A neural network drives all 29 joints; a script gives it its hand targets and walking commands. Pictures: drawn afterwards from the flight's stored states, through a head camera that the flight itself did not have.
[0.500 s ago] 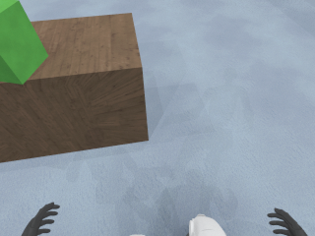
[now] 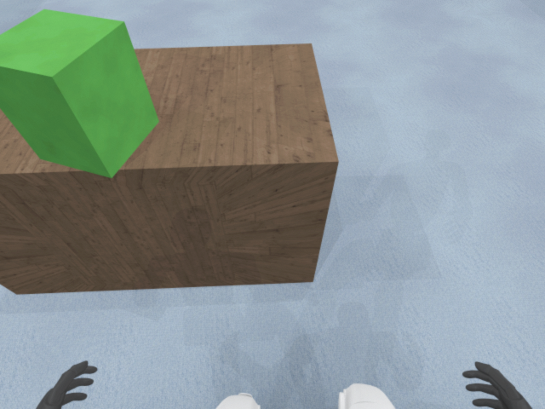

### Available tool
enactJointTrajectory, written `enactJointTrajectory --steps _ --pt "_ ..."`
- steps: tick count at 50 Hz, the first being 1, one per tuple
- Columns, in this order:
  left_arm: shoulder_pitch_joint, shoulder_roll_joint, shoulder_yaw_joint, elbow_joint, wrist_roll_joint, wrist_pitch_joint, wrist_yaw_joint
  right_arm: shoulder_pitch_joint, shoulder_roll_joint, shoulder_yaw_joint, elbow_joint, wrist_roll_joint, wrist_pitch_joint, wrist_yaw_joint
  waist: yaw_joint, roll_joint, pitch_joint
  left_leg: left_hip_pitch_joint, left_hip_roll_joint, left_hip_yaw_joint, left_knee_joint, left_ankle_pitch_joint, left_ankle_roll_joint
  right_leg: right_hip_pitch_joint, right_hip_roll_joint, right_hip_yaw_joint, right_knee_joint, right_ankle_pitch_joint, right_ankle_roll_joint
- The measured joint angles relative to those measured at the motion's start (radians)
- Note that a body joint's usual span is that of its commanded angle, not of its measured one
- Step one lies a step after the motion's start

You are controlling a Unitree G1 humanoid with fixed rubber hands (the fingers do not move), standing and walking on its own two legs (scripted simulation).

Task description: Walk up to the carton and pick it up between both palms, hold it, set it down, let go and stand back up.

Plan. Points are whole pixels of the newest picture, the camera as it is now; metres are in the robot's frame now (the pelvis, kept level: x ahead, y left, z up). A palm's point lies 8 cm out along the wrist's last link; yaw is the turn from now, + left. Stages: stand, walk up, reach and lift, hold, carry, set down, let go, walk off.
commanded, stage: walk up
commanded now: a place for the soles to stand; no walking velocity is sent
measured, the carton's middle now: (78, 95) +0.73 +0.43 +0.04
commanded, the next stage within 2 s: none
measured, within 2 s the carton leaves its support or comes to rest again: neither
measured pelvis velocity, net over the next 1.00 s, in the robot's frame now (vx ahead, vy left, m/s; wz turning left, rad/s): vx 0.26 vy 0.21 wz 0.20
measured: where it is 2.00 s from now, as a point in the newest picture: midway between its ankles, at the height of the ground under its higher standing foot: (181, 351)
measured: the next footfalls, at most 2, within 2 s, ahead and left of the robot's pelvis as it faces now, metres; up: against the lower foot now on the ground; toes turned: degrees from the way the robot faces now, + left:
right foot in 0.18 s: +0.18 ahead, -0.13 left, +0.00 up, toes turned -6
left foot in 0.48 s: +0.24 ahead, +0.25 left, +0.00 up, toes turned +0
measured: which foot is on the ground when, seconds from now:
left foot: down 0.00-0.18, up 0.20-0.46, down 0.48-0.80, up 0.82-1.00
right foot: up 0.00-0.16, down 0.18-0.46, up 0.48-0.78, down 0.80-1.00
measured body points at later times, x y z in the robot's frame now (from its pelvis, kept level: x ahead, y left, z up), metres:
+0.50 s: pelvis +0.15 +0.11 -0.02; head +0.16 +0.11 +0.43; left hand +0.20 +0.47 -0.08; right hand +0.31 -0.19 -0.10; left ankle +0.20 +0.25 -0.72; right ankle +0.14 -0.11 -0.70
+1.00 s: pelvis +0.26 +0.21 -0.01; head +0.29 +0.20 +0.44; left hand +0.25 +0.55 -0.07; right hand +0.46 -0.08 -0.09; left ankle +0.27 +0.35 -0.68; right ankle +0.29 +0.00 -0.71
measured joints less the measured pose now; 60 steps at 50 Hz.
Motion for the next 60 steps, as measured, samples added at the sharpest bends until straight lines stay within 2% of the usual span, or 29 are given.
enactJointTrajectory --steps 5,8,10,13,17,20,23,24,25,27,29,35,39,40,43,45,48,50,52,54,57,60 --pt "-0.014 0.0 0.0 0.001 0.0 -0.014 0.0 0.002 -0.001 0.001 -0.001 0.0 0.0 -0.009 0.001 -0.006 -0.002 0.073 -0.031 0.001 -0.044 -0.02 0.026 -0.088 0.034 0.003 -0.063 0.027 0.0" --pt "0.019 0.001 0.0 0.001 0.0 -0.013 0.003 0.003 0.0 0.001 -0.003 0.0 0.008 0.0 0.002 -0.004 -0.004 0.12 -0.045 0.002 -0.036 -0.06 0.029 -0.011 0.05 0.004 -0.241 0.174 0.0" --pt "0.062 0.012 0.001 0.002 0.0 -0.022 0.013 -0.002 0.0 0.0 -0.008 0.0 0.009 0.001 0.003 -0.006 -0.006 0.11 -0.059 0.002 0.051 -0.122 0.03 0.057 0.047 0.004 -0.336 0.242 -0.005" --pt "0.125 -0.021 0.0 0.005 0.0 -0.002 0.022 -0.018 -0.004 -0.002 -0.01 0.0 0.02 -0.005 0.003 0.03 -0.003 0.022 -0.06 0.001 0.28 -0.165 0.026 0.087 0.038 -0.004 -0.322 0.245 0.0" --pt "0.172 -0.037 0.0 0.004 0.0 -0.009 0.022 -0.018 -0.01 -0.003 -0.013 0.0 0.021 0.018 0.002 0.044 0.005 -0.065 -0.03 -0.001 0.34 -0.106 -0.001 0.161 -0.006 -0.005 -0.367 0.216 0.0" --pt "0.174 -0.026 0.0 0.003 0.0 -0.006 0.022 -0.018 -0.01 -0.003 -0.014 0.0 0.021 0.039 0.001 0.046 0.012 -0.087 0.017 -0.003 0.276 -0.093 -0.003 0.208 -0.037 -0.007 -0.379 0.196 0.0" --pt "0.159 -0.007 0.0 0.004 0.0 0.004 0.022 -0.011 -0.014 -0.004 -0.014 0.0 0.014 0.046 0.0 0.046 0.01 -0.039 0.057 -0.003 0.097 -0.036 -0.003 0.239 -0.067 -0.008 -0.356 0.149 0.01" --pt "0.149 -0.001 0.0 0.004 0.0 0.008 0.021 -0.008 -0.022 -0.006 -0.014 0.0 0.005 0.043 0.0 0.048 0.009 -0.023 0.056 -0.001 0.053 -0.025 -0.006 0.221 -0.083 -0.008 -0.298 0.114 0.001" --pt "0.125 0.002 0.0 0.006 0.0 0.024 0.02 -0.006 -0.02 -0.007 -0.011 0.0 0.0 0.034 0.0 0.046 0.013 -0.039 0.044 0.001 0.086 -0.02 -0.014 0.188 -0.085 0.0 -0.21 0.058 -0.002" --pt "0.071 -0.004 0.0 0.004 0.0 0.041 0.019 -0.004 -0.004 -0.004 -0.005 0.0 0.001 0.02 -0.001 0.034 0.015 -0.046 0.023 0.0 0.099 -0.023 -0.015 0.105 -0.054 0.012 -0.057 -0.001 -0.003" --pt "0.032 -0.009 0.0 0.003 0.0 0.026 0.014 -0.001 0.0 -0.003 -0.005 0.0 0.001 0.006 0.0 0.027 0.014 -0.031 0.015 0.001 0.058 -0.011 -0.006 0.027 -0.011 0.013 0.008 -0.004 -0.003" --pt "0.005 -0.008 0.0 0.004 0.0 -0.001 0.013 0.002 0.0 -0.002 -0.007 0.0 0.002 -0.012 0.001 0.013 0.012 0.043 -0.019 0.002 -0.016 -0.01 0.025 -0.072 0.028 0.016 -0.03 0.01 -0.003" --pt "0.049 -0.005 0.0 0.003 0.0 -0.005 0.015 0.0 0.001 -0.002 -0.01 0.0 0.012 -0.004 0.003 0.012 0.01 0.09 -0.036 0.004 -0.004 -0.055 0.029 0.033 0.043 0.018 -0.249 0.158 -0.003" --pt "0.071 0.004 0.0 0.003 0.0 -0.012 0.017 0.0 0.001 -0.002 -0.013 0.0 0.013 -0.002 0.003 0.007 0.007 0.089 -0.043 0.005 0.024 -0.078 0.029 0.085 0.043 0.02 -0.323 0.165 -0.011" --pt "0.131 -0.016 0.0 0.012 0.0 0.001 0.027 -0.022 -0.008 -0.003 -0.016 0.0 0.022 -0.01 0.003 0.036 0.01 0.02 -0.044 0.003 0.212 -0.181 0.029 0.103 0.041 0.018 -0.321 0.212 0.013" --pt "0.16 -0.029 0.0 0.01 0.0 0.001 0.027 -0.023 -0.012 -0.004 -0.022 0.0 0.024 -0.009 0.002 0.042 0.013 -0.032 -0.04 0.002 0.299 -0.177 0.021 0.126 0.02 0.018 -0.329 0.201 0.007" --pt "0.188 -0.027 0.0 0.01 0.0 -0.004 0.028 -0.024 -0.016 -0.004 -0.022 0.0 0.025 0.006 0.001 0.046 0.015 -0.079 -0.002 0.001 0.302 -0.161 0.01 0.165 -0.014 0.017 -0.344 0.185 0.006" --pt "0.189 -0.02 0.0 0.01 0.0 0.002 0.028 -0.024 -0.017 -0.004 -0.023 0.0 0.025 0.017 0.001 0.047 0.016 -0.084 0.032 0.0 0.256 -0.143 0.01 0.19 -0.034 0.017 -0.344 0.167 0.008" --pt "0.181 -0.012 0.0 0.01 0.0 0.009 0.028 -0.023 -0.019 -0.004 -0.024 0.0 0.02 0.021 0.0 0.048 0.015 -0.047 0.056 -0.001 0.123 -0.078 0.01 0.207 -0.054 0.018 -0.333 0.143 0.014" --pt "0.159 -0.007 0.0 0.014 0.0 0.027 0.027 -0.024 -0.019 -0.005 -0.022 0.0 0.003 0.015 0.0 0.046 0.019 -0.039 0.048 0.009 0.102 -0.034 -0.021 0.171 -0.071 0.024 -0.224 0.073 -0.001" --pt "0.093 -0.011 0.0 0.013 0.0 0.04 0.026 -0.019 -0.005 0.0 -0.022 0.0 -0.001 -0.001 -0.001 0.043 0.019 -0.034 0.042 0.012 0.087 -0.039 -0.014 0.058 -0.009 0.03 -0.043 0.003 -0.002" --pt "0.04 -0.011 0.0 0.013 0.0 0.014 0.026 -0.013 -0.004 0.0 -0.022 0.0 0.001 -0.022 0.0 0.033 0.018 -0.004 0.033 0.015 0.03 -0.02 0.008 -0.024 0.031 0.033 -0.015 0.002 -0.002"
